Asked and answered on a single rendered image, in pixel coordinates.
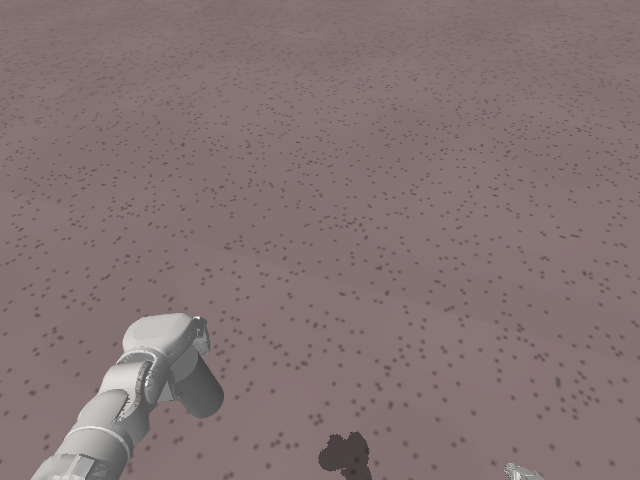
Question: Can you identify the left robot hand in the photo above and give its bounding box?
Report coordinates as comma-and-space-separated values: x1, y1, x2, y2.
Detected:
122, 313, 210, 402

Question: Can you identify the left robot arm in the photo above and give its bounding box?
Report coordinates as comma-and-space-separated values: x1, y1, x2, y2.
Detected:
30, 347, 170, 480

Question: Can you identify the can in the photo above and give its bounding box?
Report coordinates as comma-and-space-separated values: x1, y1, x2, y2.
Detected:
170, 344, 224, 418

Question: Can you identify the right robot hand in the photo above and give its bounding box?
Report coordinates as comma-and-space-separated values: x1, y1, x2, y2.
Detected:
504, 462, 545, 480

